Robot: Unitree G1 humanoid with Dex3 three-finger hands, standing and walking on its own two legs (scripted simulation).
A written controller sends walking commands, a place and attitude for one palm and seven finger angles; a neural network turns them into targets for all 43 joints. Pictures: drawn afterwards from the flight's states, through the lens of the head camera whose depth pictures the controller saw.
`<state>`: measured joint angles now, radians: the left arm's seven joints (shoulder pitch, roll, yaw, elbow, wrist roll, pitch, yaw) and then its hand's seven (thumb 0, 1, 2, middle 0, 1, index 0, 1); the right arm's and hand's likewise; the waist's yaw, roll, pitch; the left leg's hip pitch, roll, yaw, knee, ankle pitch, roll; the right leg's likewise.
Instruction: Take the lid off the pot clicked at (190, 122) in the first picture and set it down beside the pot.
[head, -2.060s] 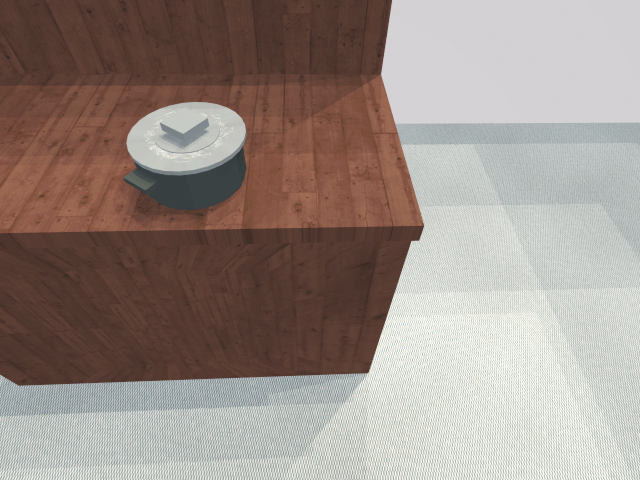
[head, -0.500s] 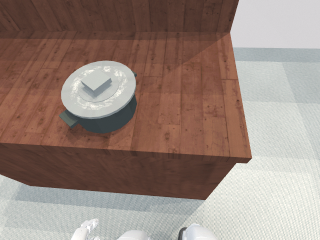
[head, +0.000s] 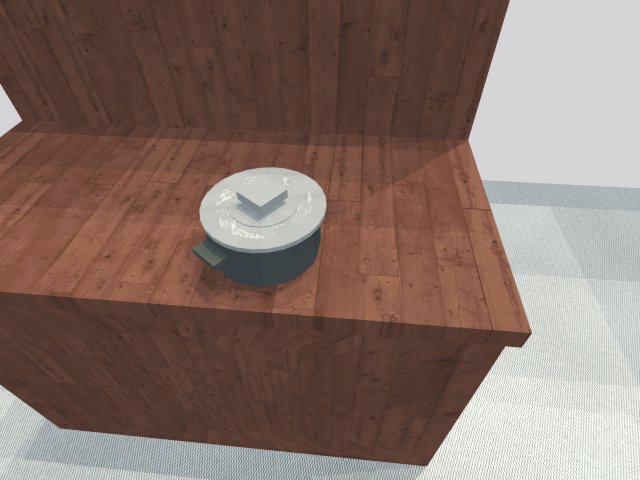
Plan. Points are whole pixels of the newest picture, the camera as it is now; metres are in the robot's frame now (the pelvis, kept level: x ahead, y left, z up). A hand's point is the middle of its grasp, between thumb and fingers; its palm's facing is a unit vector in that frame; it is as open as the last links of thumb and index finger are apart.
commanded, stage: come to a stop and stand still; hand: left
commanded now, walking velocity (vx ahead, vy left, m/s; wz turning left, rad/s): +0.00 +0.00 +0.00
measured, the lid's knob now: (262, 194) +0.48 +0.13 +0.11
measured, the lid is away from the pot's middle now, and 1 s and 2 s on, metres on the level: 0.01 0.01 0.01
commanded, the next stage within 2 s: look again from close up in 1.36 s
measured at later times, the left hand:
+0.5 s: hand out of the picture +0.00 +0.22 -0.15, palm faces -0.01 -0.98 -0.20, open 7.4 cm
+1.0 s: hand out of the picture +0.02 +0.22 -0.16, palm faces +0.02 -0.99 -0.17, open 7.4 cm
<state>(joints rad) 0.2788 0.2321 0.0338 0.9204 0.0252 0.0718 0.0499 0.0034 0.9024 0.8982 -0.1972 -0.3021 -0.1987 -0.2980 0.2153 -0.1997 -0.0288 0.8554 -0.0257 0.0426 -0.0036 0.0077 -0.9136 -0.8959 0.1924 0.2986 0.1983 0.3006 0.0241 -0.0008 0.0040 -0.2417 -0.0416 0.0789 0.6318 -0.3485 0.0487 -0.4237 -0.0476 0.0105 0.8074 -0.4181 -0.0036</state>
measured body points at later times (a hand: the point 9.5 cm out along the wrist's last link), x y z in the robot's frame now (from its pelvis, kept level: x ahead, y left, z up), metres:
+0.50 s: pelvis -0.02 +0.04 +0.02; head +0.00 +0.05 +0.47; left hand +0.00 +0.27 -0.14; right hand -0.02 -0.19 -0.14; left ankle +0.00 +0.10 -0.72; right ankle +0.00 -0.08 -0.72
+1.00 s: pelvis +0.02 +0.06 +0.02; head +0.04 +0.06 +0.47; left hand +0.02 +0.27 -0.15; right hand +0.04 -0.17 -0.13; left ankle +0.00 +0.10 -0.72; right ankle +0.00 -0.08 -0.72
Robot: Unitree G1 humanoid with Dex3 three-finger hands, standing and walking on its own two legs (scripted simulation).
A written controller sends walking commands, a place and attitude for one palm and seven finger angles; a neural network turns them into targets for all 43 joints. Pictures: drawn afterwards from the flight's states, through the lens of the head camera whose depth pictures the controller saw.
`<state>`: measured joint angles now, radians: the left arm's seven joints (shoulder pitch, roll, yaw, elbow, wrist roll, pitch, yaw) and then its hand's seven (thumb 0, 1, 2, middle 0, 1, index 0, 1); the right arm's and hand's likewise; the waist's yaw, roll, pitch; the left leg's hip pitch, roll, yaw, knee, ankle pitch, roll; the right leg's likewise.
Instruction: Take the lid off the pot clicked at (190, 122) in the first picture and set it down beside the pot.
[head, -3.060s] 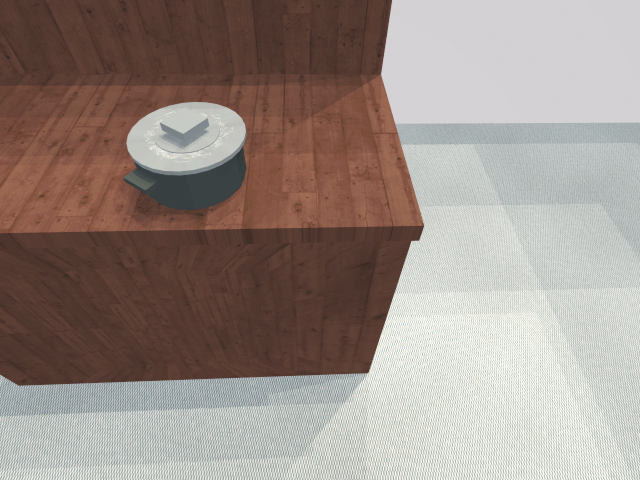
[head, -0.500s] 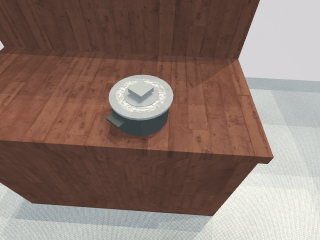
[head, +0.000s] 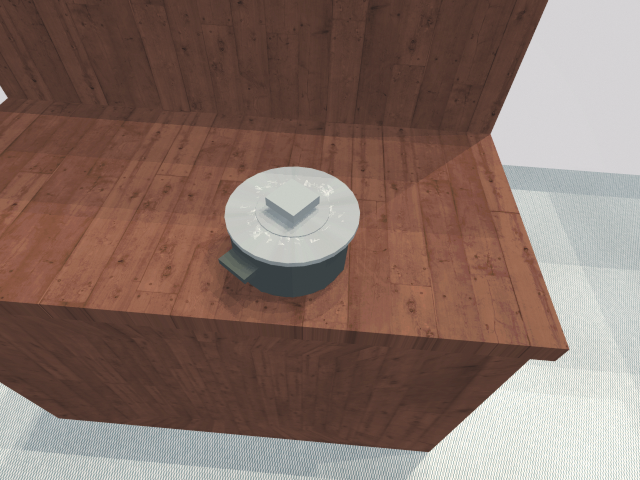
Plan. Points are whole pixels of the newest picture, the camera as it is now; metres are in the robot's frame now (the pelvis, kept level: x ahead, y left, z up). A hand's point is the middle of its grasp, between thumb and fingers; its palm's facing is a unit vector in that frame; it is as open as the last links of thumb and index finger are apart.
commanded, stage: come to a stop and stand still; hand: left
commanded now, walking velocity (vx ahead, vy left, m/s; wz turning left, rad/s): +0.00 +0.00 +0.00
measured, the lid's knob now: (292, 200) +0.46 +0.07 +0.10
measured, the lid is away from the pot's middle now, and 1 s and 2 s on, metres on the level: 0.01 0.01 0.01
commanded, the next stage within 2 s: look again from close up in 0.36 s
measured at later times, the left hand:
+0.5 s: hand out of the picture +0.01 +0.17 -0.18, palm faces +0.03 -0.99 -0.16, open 7.4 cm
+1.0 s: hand out of the picture -0.01 +0.16 -0.19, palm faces +0.04 -0.99 -0.12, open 7.4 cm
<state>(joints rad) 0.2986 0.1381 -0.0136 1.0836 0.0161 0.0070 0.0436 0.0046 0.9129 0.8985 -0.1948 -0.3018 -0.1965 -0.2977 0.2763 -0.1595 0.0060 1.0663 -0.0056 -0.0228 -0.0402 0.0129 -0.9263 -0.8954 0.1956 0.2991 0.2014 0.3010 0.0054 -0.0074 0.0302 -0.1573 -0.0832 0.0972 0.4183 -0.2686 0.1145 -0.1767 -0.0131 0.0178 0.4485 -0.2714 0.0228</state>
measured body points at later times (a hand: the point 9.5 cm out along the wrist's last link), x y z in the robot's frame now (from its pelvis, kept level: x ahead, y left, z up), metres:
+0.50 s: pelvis +0.02 +0.01 +0.00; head +0.03 +0.02 +0.45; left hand +0.01 +0.22 -0.17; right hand +0.00 -0.21 -0.16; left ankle -0.02 +0.04 -0.74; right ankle -0.02 -0.14 -0.74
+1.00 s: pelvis +0.02 +0.02 +0.00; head +0.03 +0.04 +0.45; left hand -0.01 +0.22 -0.17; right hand -0.01 -0.19 -0.15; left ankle -0.02 +0.04 -0.74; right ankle -0.02 -0.14 -0.74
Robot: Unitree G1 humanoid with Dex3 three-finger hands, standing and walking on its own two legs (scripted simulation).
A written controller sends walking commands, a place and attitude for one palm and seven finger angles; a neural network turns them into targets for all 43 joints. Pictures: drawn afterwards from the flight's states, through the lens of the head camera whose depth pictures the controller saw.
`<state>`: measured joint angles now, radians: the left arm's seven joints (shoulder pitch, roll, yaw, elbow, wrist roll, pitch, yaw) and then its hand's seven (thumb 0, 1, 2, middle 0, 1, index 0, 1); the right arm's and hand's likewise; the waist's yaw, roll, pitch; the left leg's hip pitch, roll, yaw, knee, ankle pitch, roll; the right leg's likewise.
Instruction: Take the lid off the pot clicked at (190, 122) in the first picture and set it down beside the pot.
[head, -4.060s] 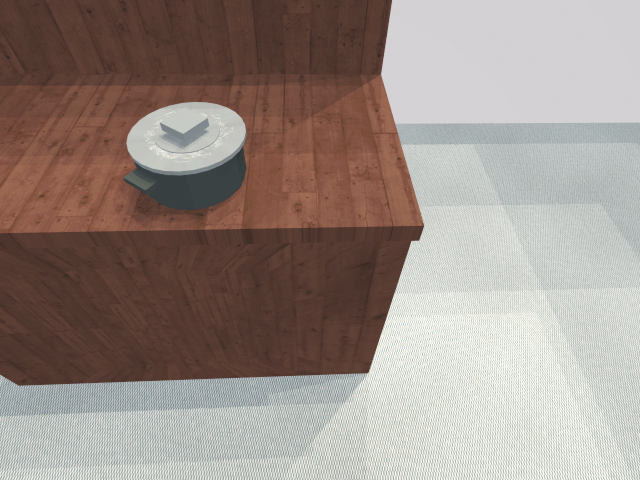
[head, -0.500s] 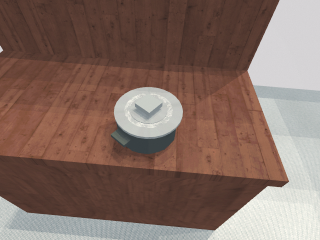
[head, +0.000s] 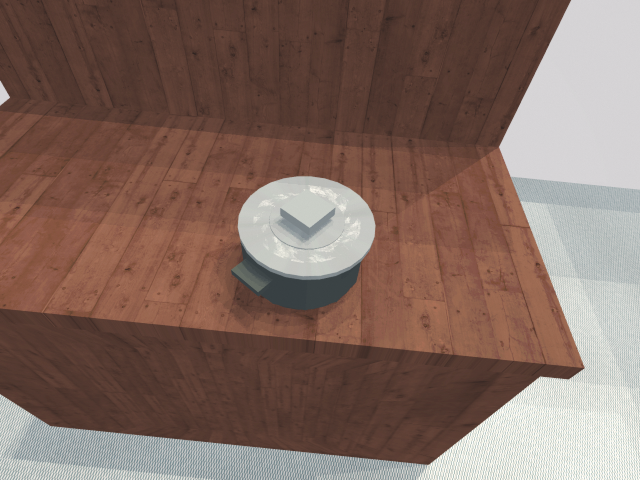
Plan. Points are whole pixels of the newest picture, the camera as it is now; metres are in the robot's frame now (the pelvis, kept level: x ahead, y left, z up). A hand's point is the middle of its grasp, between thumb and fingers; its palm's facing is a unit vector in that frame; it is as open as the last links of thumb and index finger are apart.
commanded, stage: look again from close up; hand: left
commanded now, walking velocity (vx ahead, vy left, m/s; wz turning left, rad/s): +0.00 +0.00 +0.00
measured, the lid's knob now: (307, 211) +0.44 +0.05 +0.10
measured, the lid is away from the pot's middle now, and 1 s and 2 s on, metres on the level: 0.01 0.01 0.01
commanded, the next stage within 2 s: shuffle to correct the standing spot in 0.34 s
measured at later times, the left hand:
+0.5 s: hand out of the picture -0.03 +0.15 -0.19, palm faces +0.03 -0.99 -0.12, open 7.4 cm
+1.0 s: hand out of the picture -0.01 +0.12 -0.19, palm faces -0.01 -0.99 -0.16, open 7.4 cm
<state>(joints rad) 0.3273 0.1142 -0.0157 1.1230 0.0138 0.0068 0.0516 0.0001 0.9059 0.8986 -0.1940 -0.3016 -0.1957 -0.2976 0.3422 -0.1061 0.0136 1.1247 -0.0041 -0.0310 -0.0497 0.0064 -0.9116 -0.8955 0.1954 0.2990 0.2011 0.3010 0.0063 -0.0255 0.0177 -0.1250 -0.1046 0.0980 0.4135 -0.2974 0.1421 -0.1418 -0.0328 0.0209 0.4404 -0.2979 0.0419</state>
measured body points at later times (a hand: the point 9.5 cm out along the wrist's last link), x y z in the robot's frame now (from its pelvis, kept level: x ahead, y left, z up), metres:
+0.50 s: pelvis +0.00 +0.01 +0.00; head +0.02 +0.03 +0.45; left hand -0.03 +0.20 -0.17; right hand -0.04 -0.20 -0.15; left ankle -0.04 +0.02 -0.74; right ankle -0.04 -0.16 -0.74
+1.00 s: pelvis -0.01 -0.04 +0.00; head +0.00 -0.02 +0.44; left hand -0.01 +0.17 -0.17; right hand -0.04 -0.25 -0.16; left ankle -0.04 +0.02 -0.74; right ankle -0.02 -0.17 -0.74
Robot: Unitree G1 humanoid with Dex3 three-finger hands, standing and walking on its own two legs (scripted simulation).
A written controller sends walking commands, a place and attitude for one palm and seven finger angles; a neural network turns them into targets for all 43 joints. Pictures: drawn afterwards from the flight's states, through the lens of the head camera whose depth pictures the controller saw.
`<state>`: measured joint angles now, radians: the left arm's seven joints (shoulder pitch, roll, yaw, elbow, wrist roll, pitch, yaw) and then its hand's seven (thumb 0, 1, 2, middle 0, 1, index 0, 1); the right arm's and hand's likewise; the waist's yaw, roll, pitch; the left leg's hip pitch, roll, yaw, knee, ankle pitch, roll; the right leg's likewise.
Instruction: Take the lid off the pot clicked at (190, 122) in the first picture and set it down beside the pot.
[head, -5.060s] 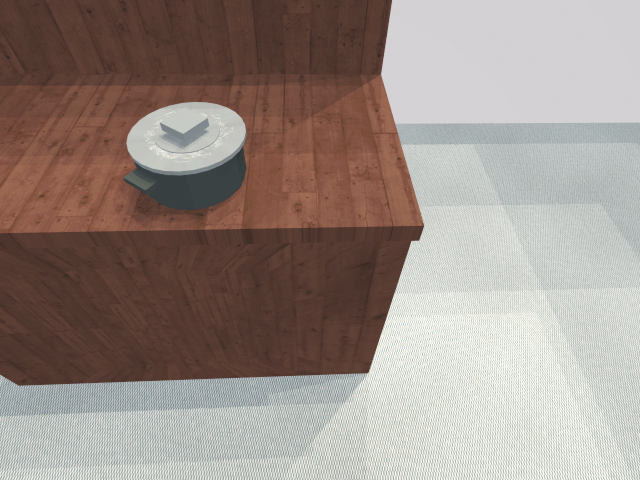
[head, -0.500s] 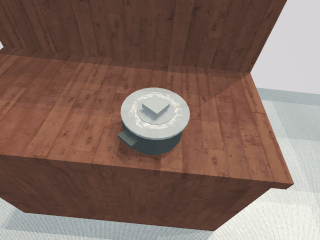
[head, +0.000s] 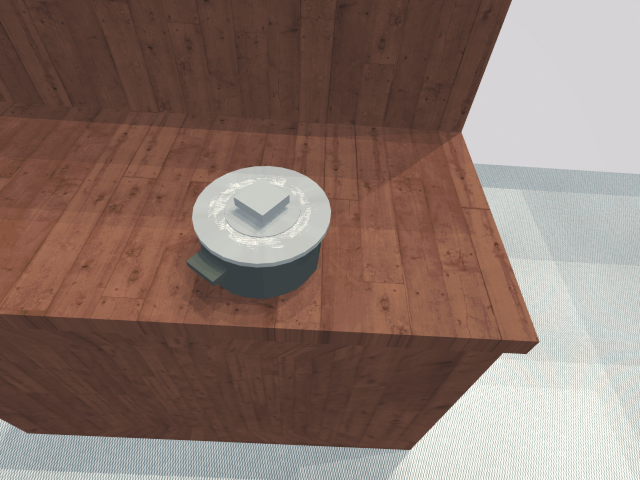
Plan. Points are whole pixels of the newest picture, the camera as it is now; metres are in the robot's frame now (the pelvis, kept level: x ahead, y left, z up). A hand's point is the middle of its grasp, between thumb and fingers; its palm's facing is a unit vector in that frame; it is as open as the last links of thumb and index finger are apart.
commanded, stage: come to a stop and stand still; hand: left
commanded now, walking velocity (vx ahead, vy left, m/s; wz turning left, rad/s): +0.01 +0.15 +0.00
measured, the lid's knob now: (262, 199) +0.45 +0.11 +0.10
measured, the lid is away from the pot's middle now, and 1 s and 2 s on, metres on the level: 0.01 0.01 0.01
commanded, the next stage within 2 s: look again from close up in 1.78 s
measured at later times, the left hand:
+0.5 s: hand out of the picture -0.01 +0.14 -0.18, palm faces +0.05 -0.99 -0.17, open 7.4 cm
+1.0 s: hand out of the picture +0.03 +0.21 -0.17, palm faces +0.04 -0.97 -0.22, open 7.4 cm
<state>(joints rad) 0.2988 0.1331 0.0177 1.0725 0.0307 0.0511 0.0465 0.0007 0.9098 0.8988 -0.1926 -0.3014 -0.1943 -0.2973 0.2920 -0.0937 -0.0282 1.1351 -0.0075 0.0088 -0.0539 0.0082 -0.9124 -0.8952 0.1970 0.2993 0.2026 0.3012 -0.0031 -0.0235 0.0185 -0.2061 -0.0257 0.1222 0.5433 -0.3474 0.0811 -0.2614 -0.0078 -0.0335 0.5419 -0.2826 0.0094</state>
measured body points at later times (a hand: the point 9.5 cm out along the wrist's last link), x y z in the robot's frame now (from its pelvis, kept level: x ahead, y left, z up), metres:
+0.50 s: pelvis +0.01 -0.02 +0.01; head +0.02 +0.00 +0.46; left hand -0.01 +0.20 -0.16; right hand +0.00 -0.23 -0.15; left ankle -0.03 +0.06 -0.73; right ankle +0.00 -0.12 -0.73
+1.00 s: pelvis +0.01 +0.03 +0.00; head +0.04 +0.02 +0.45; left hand +0.02 +0.26 -0.15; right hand +0.03 -0.20 -0.16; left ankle -0.03 +0.06 -0.73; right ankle +0.00 -0.12 -0.73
